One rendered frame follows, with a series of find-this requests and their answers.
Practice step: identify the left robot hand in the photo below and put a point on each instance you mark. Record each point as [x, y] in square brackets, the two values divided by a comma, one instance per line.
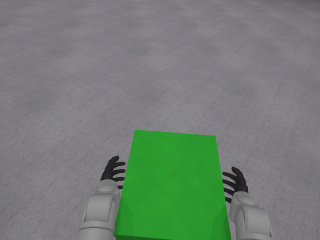
[109, 171]

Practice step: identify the carton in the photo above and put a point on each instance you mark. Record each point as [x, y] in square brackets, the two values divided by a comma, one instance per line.
[173, 189]

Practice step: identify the right robot hand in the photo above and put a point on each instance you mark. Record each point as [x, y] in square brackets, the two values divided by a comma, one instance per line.
[239, 185]

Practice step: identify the robot left forearm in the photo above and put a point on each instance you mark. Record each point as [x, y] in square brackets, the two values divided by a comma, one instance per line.
[99, 213]

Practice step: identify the robot right forearm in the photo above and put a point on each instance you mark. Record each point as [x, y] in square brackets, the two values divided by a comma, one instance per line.
[251, 221]

